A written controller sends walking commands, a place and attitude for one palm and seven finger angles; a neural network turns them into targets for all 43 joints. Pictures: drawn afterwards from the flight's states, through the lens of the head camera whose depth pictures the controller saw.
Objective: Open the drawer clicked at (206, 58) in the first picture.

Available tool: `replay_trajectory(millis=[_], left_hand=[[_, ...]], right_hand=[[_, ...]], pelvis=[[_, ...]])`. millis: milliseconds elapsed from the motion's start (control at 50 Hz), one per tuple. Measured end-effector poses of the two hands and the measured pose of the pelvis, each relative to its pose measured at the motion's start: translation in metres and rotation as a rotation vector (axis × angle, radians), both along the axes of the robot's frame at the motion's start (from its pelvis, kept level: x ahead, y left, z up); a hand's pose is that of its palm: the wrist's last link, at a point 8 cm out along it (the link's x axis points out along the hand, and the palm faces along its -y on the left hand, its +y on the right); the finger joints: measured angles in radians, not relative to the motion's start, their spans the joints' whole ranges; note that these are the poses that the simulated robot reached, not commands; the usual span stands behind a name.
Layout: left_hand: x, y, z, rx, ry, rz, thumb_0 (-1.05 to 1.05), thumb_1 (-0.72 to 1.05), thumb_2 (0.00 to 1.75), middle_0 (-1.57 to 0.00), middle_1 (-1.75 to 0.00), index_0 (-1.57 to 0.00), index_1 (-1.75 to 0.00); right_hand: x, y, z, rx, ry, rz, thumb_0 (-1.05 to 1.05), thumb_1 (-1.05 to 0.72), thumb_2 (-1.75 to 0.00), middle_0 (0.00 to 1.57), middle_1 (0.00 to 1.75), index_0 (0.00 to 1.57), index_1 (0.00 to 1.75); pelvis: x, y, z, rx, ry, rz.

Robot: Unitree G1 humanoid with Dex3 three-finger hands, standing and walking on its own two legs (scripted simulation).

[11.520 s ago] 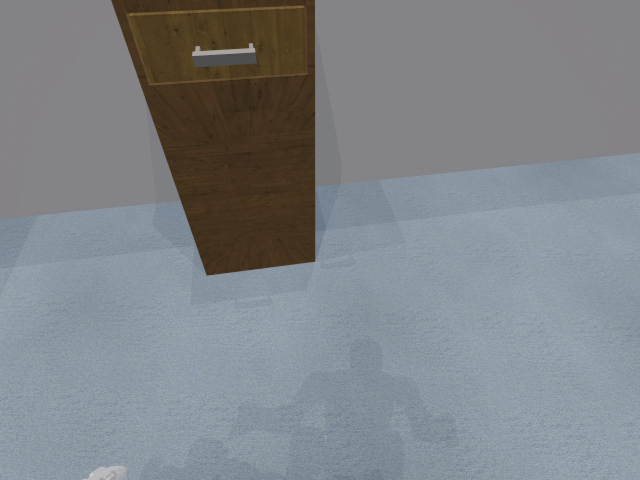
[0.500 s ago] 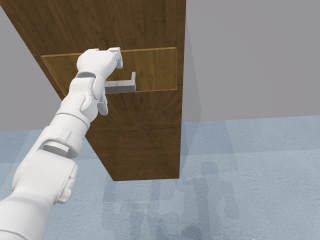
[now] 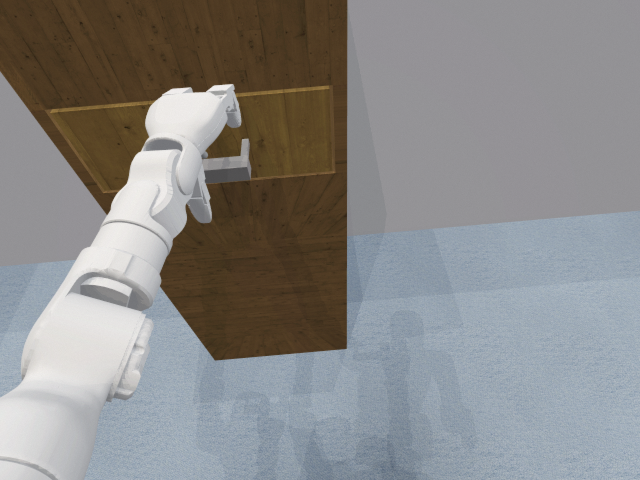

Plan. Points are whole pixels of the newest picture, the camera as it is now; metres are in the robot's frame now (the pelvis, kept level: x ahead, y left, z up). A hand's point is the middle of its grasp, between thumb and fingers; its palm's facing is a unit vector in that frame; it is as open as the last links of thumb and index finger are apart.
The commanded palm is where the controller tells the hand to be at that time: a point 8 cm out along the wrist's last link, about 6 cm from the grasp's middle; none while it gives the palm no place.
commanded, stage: move the hooked fingers above the handle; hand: left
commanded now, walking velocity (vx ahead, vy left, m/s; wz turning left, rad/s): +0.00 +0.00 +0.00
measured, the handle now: (202, 160) +0.54 +0.16 +0.10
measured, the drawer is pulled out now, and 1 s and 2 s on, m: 0.00 0.00 0.00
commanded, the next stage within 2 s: lower the fingers behind the handle in 1.54 s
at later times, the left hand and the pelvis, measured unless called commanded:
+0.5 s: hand (196, 153) +0.49 +0.14 +0.16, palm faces +0.06 -0.05 -1.00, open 13.8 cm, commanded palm +0.47 +0.17 +0.22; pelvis +0.00 +0.01 +0.00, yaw +1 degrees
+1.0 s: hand (176, 152) +0.49 +0.17 +0.16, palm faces +0.07 -0.02 -1.00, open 13.8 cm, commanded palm +0.46 +0.17 +0.22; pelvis +0.00 +0.00 +0.00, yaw +0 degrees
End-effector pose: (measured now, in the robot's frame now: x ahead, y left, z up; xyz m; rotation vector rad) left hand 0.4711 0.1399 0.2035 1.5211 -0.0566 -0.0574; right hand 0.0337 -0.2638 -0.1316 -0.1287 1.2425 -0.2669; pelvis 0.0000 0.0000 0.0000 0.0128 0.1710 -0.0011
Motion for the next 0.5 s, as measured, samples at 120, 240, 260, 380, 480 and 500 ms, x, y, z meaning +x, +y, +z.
replay_trajectory(millis=[120,240,260,380,480,500], left_hand=[[0.002,0.015,0.007,0.006,-0.067,0.080,0.00,-0.49,0.31,-0.32,-1.20,-0.32,-1.20],[-0.007,0.038,0.009,0.034,0.000,0.173,0.00,-0.49,0.31,-0.32,-1.20,-0.32,-1.20],[-0.009,0.038,0.008,0.036,0.017,0.164,0.00,-0.49,0.31,-0.32,-1.20,-0.32,-1.20],[-0.018,0.017,0.000,0.028,0.040,0.011,0.00,-0.49,0.31,-0.32,-1.20,-0.32,-1.20],[-0.010,0.006,0.003,0.004,-0.043,-0.017,0.00,-0.49,0.31,-0.32,-1.20,-0.32,-1.20],[-0.007,0.008,0.005,0.001,-0.057,0.003,0.00,-0.49,0.31,-0.32,-1.20,-0.32,-1.20]], right_hand=[[0.009,0.003,-0.001,0.016,-0.032,-0.008,0.00,-0.91,-0.90,0.20,0.30,0.20,0.30],[0.030,0.007,0.002,0.026,-0.073,0.014,0.00,-0.91,-0.90,0.20,0.30,0.20,0.30],[0.034,0.007,0.003,0.023,-0.081,0.022,0.00,-0.91,-0.90,0.20,0.30,0.20,0.30],[0.058,0.008,0.011,-0.008,-0.134,0.074,0.00,-0.91,-0.90,0.20,0.30,0.20,0.30],[0.063,0.010,0.012,-0.013,-0.159,0.083,0.00,-0.91,-0.90,0.20,0.30,0.20,0.30],[0.062,0.011,0.012,-0.011,-0.158,0.079,0.00,-0.91,-0.90,0.20,0.30,0.20,0.30]], pelvis=[[0.001,0.001,0.000,0.001,0.005,-0.015],[0.002,0.001,0.001,0.000,-0.013,-0.003],[0.002,0.001,0.002,-0.001,-0.017,0.001],[-0.001,0.004,0.001,-0.003,-0.027,0.025],[-0.003,0.006,-0.001,-0.002,-0.008,0.019],[-0.003,0.006,-0.002,-0.002,-0.003,0.015]])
